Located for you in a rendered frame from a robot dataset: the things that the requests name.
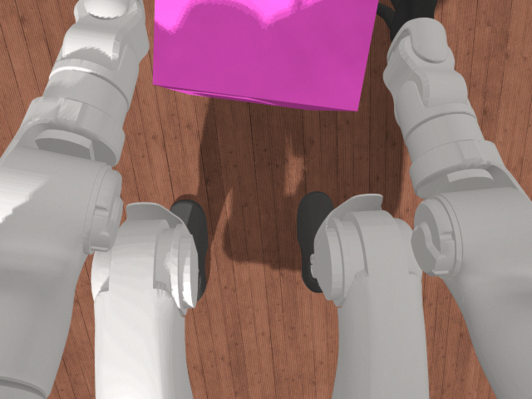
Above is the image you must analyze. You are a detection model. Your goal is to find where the robot right forearm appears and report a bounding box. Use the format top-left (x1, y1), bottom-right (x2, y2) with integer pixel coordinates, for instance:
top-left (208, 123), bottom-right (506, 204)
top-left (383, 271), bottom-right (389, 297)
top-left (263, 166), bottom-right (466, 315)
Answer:
top-left (383, 17), bottom-right (532, 204)

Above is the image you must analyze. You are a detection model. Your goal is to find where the robot right foot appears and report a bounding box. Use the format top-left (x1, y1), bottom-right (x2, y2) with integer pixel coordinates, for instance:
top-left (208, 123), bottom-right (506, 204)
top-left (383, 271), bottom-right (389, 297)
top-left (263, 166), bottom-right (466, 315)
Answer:
top-left (297, 191), bottom-right (334, 293)

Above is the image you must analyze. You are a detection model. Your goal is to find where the robot left forearm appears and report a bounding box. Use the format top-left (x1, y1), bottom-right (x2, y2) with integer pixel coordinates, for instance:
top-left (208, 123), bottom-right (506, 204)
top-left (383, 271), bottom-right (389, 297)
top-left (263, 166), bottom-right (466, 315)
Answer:
top-left (0, 0), bottom-right (150, 167)

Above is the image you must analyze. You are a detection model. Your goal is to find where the left robot thigh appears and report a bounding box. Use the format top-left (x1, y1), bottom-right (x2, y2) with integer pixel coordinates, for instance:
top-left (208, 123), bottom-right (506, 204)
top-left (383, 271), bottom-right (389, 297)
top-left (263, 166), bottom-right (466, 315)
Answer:
top-left (94, 219), bottom-right (198, 399)

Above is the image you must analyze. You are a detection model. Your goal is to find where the right robot hand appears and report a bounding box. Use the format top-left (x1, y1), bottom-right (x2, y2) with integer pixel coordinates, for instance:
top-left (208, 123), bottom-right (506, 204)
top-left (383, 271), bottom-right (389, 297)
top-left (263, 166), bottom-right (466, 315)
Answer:
top-left (377, 0), bottom-right (438, 41)

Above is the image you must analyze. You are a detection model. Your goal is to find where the carton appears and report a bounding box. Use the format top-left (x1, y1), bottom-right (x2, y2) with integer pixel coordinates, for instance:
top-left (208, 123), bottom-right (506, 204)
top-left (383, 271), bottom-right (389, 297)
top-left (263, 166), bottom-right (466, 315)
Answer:
top-left (153, 0), bottom-right (379, 111)

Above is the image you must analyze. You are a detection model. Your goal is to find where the right robot upper arm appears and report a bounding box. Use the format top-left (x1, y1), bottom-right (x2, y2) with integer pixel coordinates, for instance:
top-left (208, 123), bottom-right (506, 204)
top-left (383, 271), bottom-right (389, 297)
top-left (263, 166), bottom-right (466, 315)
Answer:
top-left (411, 187), bottom-right (532, 399)

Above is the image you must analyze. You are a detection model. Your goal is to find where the left robot upper arm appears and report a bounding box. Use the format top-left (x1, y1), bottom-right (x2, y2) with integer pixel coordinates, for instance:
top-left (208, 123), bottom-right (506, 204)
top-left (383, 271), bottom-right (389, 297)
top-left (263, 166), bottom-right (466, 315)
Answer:
top-left (0, 146), bottom-right (123, 399)

